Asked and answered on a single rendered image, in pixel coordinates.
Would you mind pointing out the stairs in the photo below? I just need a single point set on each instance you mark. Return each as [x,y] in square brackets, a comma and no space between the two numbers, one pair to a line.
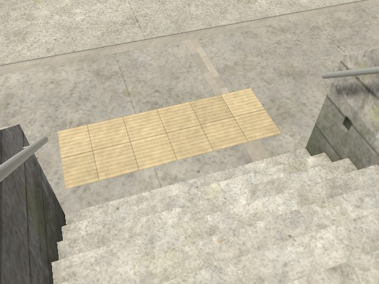
[287,219]

